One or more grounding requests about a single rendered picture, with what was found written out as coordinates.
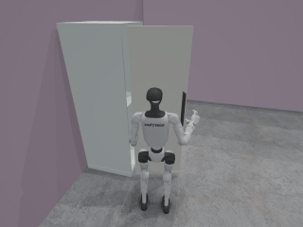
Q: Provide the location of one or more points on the robot left upper arm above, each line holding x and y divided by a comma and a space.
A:
135, 126

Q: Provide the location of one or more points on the robot left forearm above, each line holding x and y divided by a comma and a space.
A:
132, 143

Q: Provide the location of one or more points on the robot torso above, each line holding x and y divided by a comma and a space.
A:
156, 134

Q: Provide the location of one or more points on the handle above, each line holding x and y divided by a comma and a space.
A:
183, 108

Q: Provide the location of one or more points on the robot right upper arm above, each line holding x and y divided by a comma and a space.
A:
178, 128

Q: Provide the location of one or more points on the robot head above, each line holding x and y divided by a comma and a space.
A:
154, 94

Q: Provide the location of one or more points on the fridge door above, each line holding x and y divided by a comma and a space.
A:
159, 57

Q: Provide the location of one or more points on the robot right forearm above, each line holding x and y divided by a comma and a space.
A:
188, 132

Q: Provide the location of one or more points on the robot right hand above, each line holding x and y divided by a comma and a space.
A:
195, 118

